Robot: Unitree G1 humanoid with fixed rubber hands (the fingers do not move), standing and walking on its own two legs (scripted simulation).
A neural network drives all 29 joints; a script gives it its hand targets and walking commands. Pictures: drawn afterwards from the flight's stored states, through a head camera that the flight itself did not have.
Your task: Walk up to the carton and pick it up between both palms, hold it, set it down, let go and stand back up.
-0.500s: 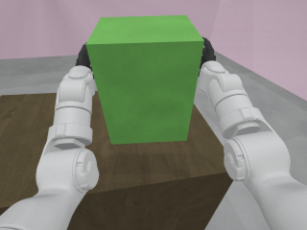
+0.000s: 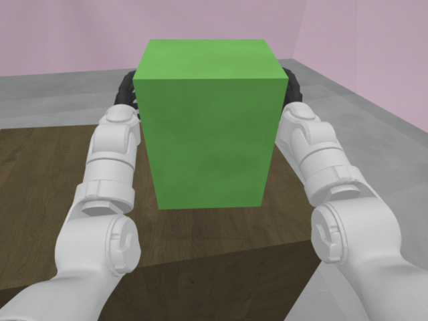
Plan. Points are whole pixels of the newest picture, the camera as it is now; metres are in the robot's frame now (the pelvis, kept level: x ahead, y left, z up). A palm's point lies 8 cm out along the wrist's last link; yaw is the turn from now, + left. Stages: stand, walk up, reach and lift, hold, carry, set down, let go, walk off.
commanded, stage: set down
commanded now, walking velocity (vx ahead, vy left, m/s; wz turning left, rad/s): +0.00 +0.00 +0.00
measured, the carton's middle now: (208, 128) +0.41 -0.01 +0.21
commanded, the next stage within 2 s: none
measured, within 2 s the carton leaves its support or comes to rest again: rests again in 1.84 s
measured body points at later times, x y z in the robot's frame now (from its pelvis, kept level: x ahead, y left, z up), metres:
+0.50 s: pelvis +0.00 +0.00 +0.00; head -0.05 +0.03 +0.45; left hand +0.43 +0.15 +0.21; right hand +0.42 -0.15 +0.23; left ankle +0.00 +0.11 -0.75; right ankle +0.00 -0.11 -0.75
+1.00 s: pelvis +0.01 +0.00 +0.00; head -0.03 +0.03 +0.45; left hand +0.44 +0.15 +0.18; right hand +0.43 -0.16 +0.19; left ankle +0.00 +0.11 -0.75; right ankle +0.00 -0.11 -0.75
